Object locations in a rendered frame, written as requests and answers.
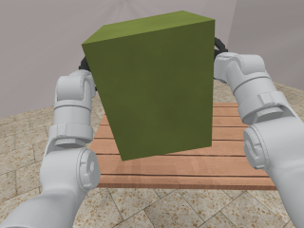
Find right robot upper arm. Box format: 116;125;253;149
243;116;304;228

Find table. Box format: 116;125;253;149
89;103;277;191

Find left robot upper arm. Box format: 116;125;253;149
0;147;101;228

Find carton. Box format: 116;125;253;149
82;10;216;162

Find right robot forearm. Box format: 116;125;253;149
214;52;304;125

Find left robot forearm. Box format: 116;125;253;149
39;69;96;188

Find left robot hand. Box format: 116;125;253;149
79;57;97;91

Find right robot hand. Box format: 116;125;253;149
214;37;228;79

